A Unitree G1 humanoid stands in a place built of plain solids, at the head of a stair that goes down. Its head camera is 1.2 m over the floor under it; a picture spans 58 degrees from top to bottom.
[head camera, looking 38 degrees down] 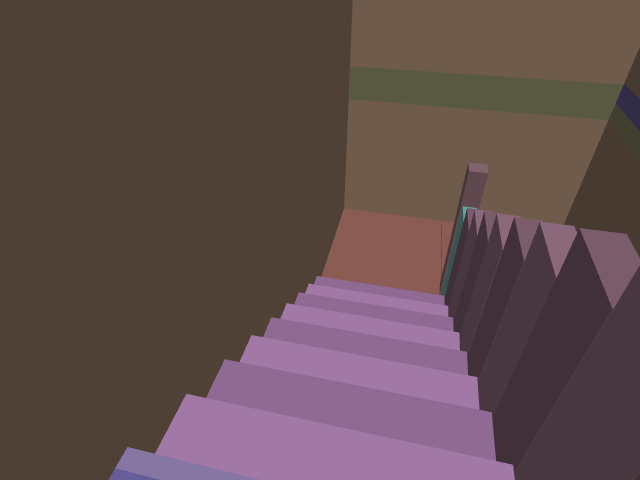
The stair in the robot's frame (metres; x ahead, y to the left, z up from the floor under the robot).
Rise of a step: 0.18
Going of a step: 0.29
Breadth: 1.10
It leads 13 degrees to the right of straight ahead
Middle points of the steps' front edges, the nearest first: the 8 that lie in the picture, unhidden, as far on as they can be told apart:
0.75 -0.06 -0.18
1.03 -0.13 -0.35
1.31 -0.19 -0.53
1.59 -0.25 -0.70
1.86 -0.32 -0.88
2.14 -0.38 -1.05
2.42 -0.44 -1.23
2.70 -0.51 -1.40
